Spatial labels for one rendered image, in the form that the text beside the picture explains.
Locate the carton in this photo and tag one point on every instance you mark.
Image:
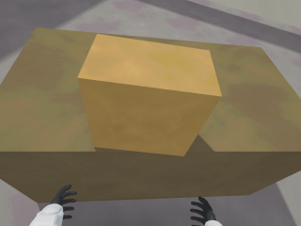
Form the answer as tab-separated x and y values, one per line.
145	96

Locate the robot left hand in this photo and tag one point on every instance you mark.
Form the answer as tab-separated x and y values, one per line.
60	195

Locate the robot left forearm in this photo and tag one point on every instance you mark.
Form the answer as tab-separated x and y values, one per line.
51	215

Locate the robot right hand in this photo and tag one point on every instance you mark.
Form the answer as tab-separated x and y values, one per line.
207	212

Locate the pedestal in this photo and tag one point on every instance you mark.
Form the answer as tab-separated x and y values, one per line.
251	140

